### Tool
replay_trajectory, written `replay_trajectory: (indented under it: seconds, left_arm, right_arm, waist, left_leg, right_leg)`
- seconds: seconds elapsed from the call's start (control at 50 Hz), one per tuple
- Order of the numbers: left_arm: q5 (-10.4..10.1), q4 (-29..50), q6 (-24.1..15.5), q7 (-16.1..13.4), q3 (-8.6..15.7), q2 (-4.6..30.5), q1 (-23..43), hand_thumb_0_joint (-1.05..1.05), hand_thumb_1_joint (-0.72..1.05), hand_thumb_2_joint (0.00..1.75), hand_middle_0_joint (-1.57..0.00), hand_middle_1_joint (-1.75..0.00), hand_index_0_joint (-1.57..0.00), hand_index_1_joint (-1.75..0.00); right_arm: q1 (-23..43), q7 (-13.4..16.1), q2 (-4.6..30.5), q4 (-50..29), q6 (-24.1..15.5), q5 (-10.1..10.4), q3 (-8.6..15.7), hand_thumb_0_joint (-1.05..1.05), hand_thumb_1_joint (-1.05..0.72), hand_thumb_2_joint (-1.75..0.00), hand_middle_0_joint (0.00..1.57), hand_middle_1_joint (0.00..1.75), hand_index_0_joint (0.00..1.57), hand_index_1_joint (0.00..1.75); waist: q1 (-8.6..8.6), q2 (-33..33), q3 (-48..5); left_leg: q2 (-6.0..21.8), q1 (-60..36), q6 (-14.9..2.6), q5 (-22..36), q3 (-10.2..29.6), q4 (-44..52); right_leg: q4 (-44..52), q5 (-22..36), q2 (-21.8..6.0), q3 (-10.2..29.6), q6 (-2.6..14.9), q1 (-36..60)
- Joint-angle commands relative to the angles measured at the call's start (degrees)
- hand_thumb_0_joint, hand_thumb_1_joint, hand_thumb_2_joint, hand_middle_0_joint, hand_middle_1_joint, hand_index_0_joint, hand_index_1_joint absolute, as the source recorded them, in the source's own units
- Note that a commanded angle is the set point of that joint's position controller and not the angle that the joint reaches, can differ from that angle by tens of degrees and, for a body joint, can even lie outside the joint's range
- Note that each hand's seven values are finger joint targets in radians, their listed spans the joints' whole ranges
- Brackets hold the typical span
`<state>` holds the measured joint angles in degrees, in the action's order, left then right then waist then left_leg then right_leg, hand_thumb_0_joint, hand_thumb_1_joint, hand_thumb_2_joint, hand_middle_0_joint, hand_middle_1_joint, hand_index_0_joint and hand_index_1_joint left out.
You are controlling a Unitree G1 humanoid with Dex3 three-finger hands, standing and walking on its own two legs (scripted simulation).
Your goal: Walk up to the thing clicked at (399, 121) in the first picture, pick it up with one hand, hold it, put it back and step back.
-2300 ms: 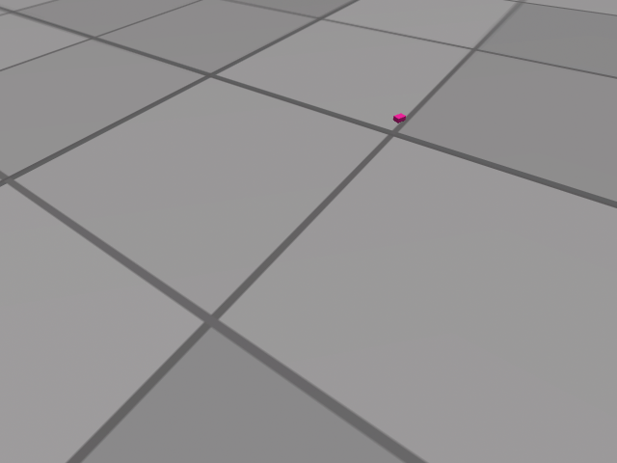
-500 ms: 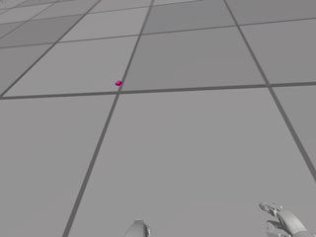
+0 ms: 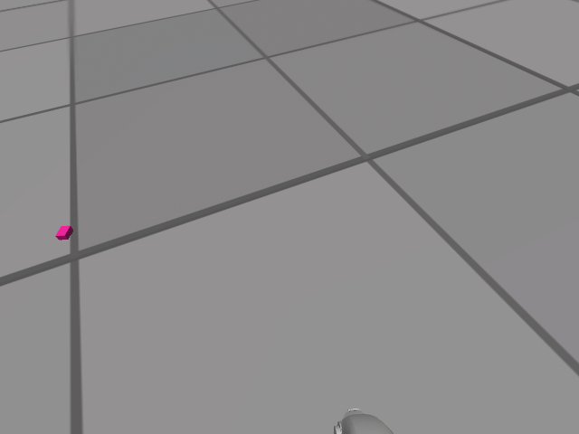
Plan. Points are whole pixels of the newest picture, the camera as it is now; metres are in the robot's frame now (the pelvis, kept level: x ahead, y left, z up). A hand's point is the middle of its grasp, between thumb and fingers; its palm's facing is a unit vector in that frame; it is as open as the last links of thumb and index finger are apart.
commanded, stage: walk up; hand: left
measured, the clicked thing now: (64, 232) +1.36 +0.93 -0.75
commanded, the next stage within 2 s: none
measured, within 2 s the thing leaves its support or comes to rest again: neither
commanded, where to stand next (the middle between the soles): +0.92 +1.10 m, yaw -51 degrees
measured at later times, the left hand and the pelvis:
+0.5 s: hand out of the picture +0.36 +0.54 -0.16, palm faces -0.22 -0.79 -0.58, open 7.4 cm; pelvis +0.27 +0.21 -0.04, yaw -12 degrees
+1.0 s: hand out of the picture +0.66 +0.59 -0.12, palm faces -0.31 -0.74 -0.60, open 7.4 cm; pelvis +0.44 +0.36 -0.02, yaw -24 degrees
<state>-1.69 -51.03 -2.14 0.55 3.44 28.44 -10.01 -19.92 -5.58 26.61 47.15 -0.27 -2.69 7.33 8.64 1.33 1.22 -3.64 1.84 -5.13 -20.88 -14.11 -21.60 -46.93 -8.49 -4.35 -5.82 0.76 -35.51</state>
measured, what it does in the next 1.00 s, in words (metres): walks ahead, turning right: right foot, then left foot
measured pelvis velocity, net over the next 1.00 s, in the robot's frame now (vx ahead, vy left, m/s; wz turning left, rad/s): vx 0.44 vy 0.36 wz -0.42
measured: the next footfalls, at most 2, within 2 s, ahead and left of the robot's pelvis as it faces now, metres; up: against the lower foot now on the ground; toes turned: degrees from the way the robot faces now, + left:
right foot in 0.08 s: +0.23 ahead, -0.07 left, +0.00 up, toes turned -12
left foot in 0.46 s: +0.43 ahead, +0.35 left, +0.00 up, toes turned -8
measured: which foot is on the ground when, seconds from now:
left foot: down 0.00-0.10, up 0.12-0.44, down 0.46-0.86, up 0.88-1.00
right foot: up 0.00-0.06, down 0.08-0.48, up 0.50-0.82, down 0.84-1.00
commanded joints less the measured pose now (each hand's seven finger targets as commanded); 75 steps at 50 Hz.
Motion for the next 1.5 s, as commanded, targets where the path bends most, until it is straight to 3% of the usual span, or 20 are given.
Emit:
replay_trajectory:
  seconds: [0.0,0.06,0.08,0.12,0.26,0.42,0.46,0.48,0.5,0.72,0.8,0.84,0.88,1.0,1.14,1.2,1.24,1.28,1.34,1.48]
  left_arm:
    - [-0.21,3.64,-1.29,-0.66,2.67,8.81,-2.28,0.00,0.90,0.90,-0.20,-0.30,-0.20,-0.30]
    - [0.30,-2.28,-0.53,-3.56,5.95,12.98,-26.89,0.00,0.90,0.90,-0.20,-0.30,-0.20,-0.30]
    - [0.83,-2.47,-0.40,-5.09,7.21,15.52,-30.46,0.00,0.90,0.90,-0.20,-0.30,-0.20,-0.30]
    - [0.62,4.93,-0.78,-7.30,7.09,19.08,-13.86,0.00,0.90,0.90,-0.20,-0.30,-0.20,-0.30]
    - [2.31,7.70,-6.33,-6.45,4.94,15.81,2.34,0.00,0.90,0.90,-0.20,-0.30,-0.20,-0.30]
    - [4.46,4.50,-4.34,-6.09,5.47,17.26,-1.10,0.00,0.90,0.90,-0.20,-0.30,-0.20,-0.30]
    - [4.62,3.70,-3.31,-6.55,2.72,7.16,-6.02,0.00,0.90,0.90,-0.20,-0.30,-0.20,-0.30]
    - [3.59,3.61,-2.78,-7.03,2.15,5.67,-8.02,0.00,0.90,0.90,-0.20,-0.30,-0.20,-0.30]
    - [2.96,2.59,-2.98,-8.15,1.96,7.17,-11.23,0.00,0.90,0.90,-0.20,-0.30,-0.20,-0.30]
    - [0.70,-0.69,-1.94,-6.42,2.29,8.03,-9.93,0.00,0.90,0.90,-0.20,-0.30,-0.20,-0.30]
    - [1.11,-4.60,-1.93,-7.85,5.27,11.50,-25.85,0.00,0.90,0.90,-0.20,-0.30,-0.20,-0.30]
    - [1.89,-1.18,-1.72,-9.26,6.67,17.31,-23.23,0.00,0.90,0.90,-0.20,-0.30,-0.20,-0.30]
    - [0.93,3.83,-1.56,-9.85,6.05,17.11,-9.81,0.00,0.90,0.90,-0.20,-0.30,-0.20,-0.30]
    - [3.33,5.22,-3.27,-7.88,6.15,15.16,-4.85,0.00,0.90,0.90,-0.20,-0.30,-0.20,-0.30]
    - [4.92,6.18,-2.95,-7.01,8.28,19.85,-6.94,0.00,0.90,0.90,-0.20,-0.30,-0.20,-0.30]
    - [4.79,7.42,-2.37,-7.10,6.98,16.94,-1.53,0.00,0.90,0.90,-0.20,-0.30,-0.20,-0.30]
    - [3.51,7.85,-1.75,-8.11,3.07,4.94,-2.78,0.00,0.90,0.90,-0.20,-0.30,-0.20,-0.30]
    - [2.68,6.18,-2.11,-9.96,2.93,10.40,-3.95,0.00,0.90,0.90,-0.20,-0.30,-0.20,-0.30]
    - [0.54,0.64,-2.15,-8.62,4.47,13.00,-10.03,0.00,0.90,0.90,-0.20,-0.30,-0.20,-0.30]
    - [0.47,3.09,-1.38,-7.69,3.19,8.35,-14.22,0.00,0.90,0.90,-0.20,-0.30,-0.20,-0.30]
  right_arm:
    - [9.25,0.54,9.43,-11.16,-2.24,-0.38,2.64,0.00,-0.90,-0.90,0.20,0.30,0.20,0.30]
    - [10.97,1.67,9.60,-13.50,-1.79,-0.74,2.82,0.00,-0.90,-0.90,0.20,0.30,0.20,0.30]
    - [8.89,1.85,7.31,-13.49,-1.38,-0.93,1.63,0.00,-0.90,-0.90,0.20,0.30,0.20,0.30]
    - [4.31,2.22,13.45,-14.11,0.26,-0.08,2.74,0.00,-0.90,-0.90,0.20,0.30,0.20,0.30]
    - [4.30,-1.69,10.84,-11.96,1.57,-0.62,1.74,0.00,-0.90,-0.90,0.20,0.30,0.20,0.30]
    - [1.80,-2.83,10.59,-9.33,2.50,-0.61,4.03,0.00,-0.90,-0.90,0.20,0.30,0.20,0.30]
    - [-8.08,-0.92,15.55,-6.84,1.07,-2.31,5.70,0.00,-0.90,-0.90,0.20,0.30,0.20,0.30]
    - [-1.45,0.12,18.73,-8.15,0.38,-1.84,5.59,0.00,-0.90,-0.90,0.20,0.30,0.20,0.30]
    - [3.04,1.02,22.15,-8.86,0.19,-0.30,6.41,0.00,-0.90,-0.90,0.20,0.30,0.20,0.30]
    - [7.26,2.48,8.67,-10.34,0.70,-2.10,2.23,0.00,-0.90,-0.90,0.20,0.30,0.20,0.30]
    - [14.55,2.07,7.30,-14.13,1.88,-0.99,1.29,0.00,-0.90,-0.90,0.20,0.30,0.20,0.30]
    - [6.26,2.26,6.29,-12.70,3.08,-0.96,0.32,0.00,-0.90,-0.90,0.20,0.30,0.20,0.30]
    - [3.26,2.87,12.54,-10.56,4.56,-1.55,2.76,0.00,-0.90,-0.90,0.20,0.30,0.20,0.30]
    - [2.74,0.07,10.78,-7.41,5.19,-1.55,2.16,0.00,-0.90,-0.90,0.20,0.30,0.20,0.30]
    - [8.12,-1.27,10.86,-9.39,5.58,-1.56,3.37,0.00,-0.90,-0.90,0.20,0.30,0.20,0.30]
    - [-3.01,-0.22,11.23,-6.32,4.35,-1.88,4.88,0.00,-0.90,-0.90,0.20,0.30,0.20,0.30]
    - [-5.71,1.61,18.18,-6.76,2.78,-3.92,6.03,0.00,-0.90,-0.90,0.20,0.30,0.20,0.30]
    - [6.37,2.53,22.03,-9.97,2.57,-1.81,6.42,0.00,-0.90,-0.90,0.20,0.30,0.20,0.30]
    - [8.39,3.22,12.08,-11.86,2.12,-2.46,3.83,0.00,-0.90,-0.90,0.20,0.30,0.20,0.30]
    - [6.60,3.30,9.35,-14.86,3.29,-2.72,3.01,0.00,-0.90,-0.90,0.20,0.30,0.20,0.30]
  waist:
    - [-6.75,0.69,-0.40]
    - [-19.35,-8.53,-12.36]
    - [-20.35,-15.25,-11.57]
    - [-12.00,-4.19,-11.85]
    - [-1.23,-3.35,4.02]
    - [0.59,-8.15,-2.23]
    - [5.56,18.16,-4.93]
    - [0.42,22.68,-1.75]
    - [-2.43,25.04,-4.83]
    - [-3.75,9.25,-4.30]
    - [-14.42,-2.62,-9.41]
    - [-12.06,-11.70,-9.81]
    - [-7.72,-2.68,-3.92]
    - [-4.44,-5.47,1.63]
    - [-7.91,-13.99,2.20]
    - [-0.49,-6.36,-3.37]
    - [2.08,24.66,1.05]
    - [-2.82,22.23,2.14]
    - [-5.06,11.58,0.60]
    - [-5.43,11.64,-3.42]
  left_leg:
    - [13.21,11.95,6.13,33.93,6.02,-1.54]
    - [6.44,26.95,10.92,35.25,4.39,-37.67]
    - [1.65,44.21,11.88,-8.29,9.17,-52.63]
    - [5.48,52.03,12.89,-13.09,27.39,-70.87]
    - [10.99,28.20,4.46,5.65,20.50,-40.36]
    - [8.86,4.88,4.93,5.71,10.66,-23.64]
    - [14.70,-1.24,3.44,-13.63,24.95,-4.53]
    - [23.19,2.26,2.31,-11.15,39.75,3.96]
    - [26.85,0.80,-1.75,-11.77,49.48,7.73]
    - [18.48,7.45,-4.47,32.81,16.07,-3.72]
    - [12.38,25.44,3.90,32.20,6.46,-26.62]
    - [6.96,45.79,9.48,-11.06,15.39,-48.18]
    - [8.90,44.44,11.45,-10.14,23.10,-59.18]
    - [10.46,30.77,6.14,2.23,20.35,-50.20]
    - [9.75,25.19,5.64,-7.13,14.54,-34.96]
    - [7.39,9.52,3.97,-3.81,13.05,-17.57]
    - [19.47,9.15,4.19,-5.45,38.35,1.45]
    - [25.14,15.51,-3.94,-7.20,49.53,5.98]
    - [16.18,8.28,-1.18,20.37,27.45,-8.72]
    - [16.67,8.76,-3.20,33.21,20.53,-11.91]
  right_leg:
    - [9.78,5.21,2.33,-5.45,1.48,20.05]
    - [16.81,3.23,2.12,-3.03,4.83,52.74]
    - [16.11,-4.95,-11.09,17.88,12.24,60.34]
    - [27.81,-26.53,-28.87,52.42,22.36,49.80]
    - [26.50,-0.51,-8.05,11.94,9.26,4.28]
    - [14.61,-20.18,-4.60,7.83,6.78,-7.20]
    - [-18.01,-23.70,5.13,2.48,2.69,-13.31]
    - [-28.33,-25.74,7.21,5.37,2.35,-18.72]
    - [-33.71,-23.50,3.47,8.84,4.34,-18.73]
    - [-2.30,-8.44,0.73,-0.72,1.05,4.10]
    - [17.02,6.92,1.12,1.42,4.21,38.05]
    - [24.57,-6.70,-19.72,35.89,11.82,46.39]
    - [29.76,-19.93,-26.16,44.74,19.97,31.34]
    - [25.32,-19.10,-9.24,17.07,9.16,8.82]
    - [21.17,-23.72,-8.47,17.54,10.36,3.41]
    - [6.30,-18.10,-6.20,13.82,7.31,-2.32]
    - [-27.59,-30.91,12.13,4.78,1.59,-20.50]
    - [-29.38,-24.63,4.77,11.65,3.91,-17.19]
    - [-23.45,-16.35,3.84,9.57,1.84,-13.08]
    - [-1.38,-10.79,2.66,2.23,1.47,5.58]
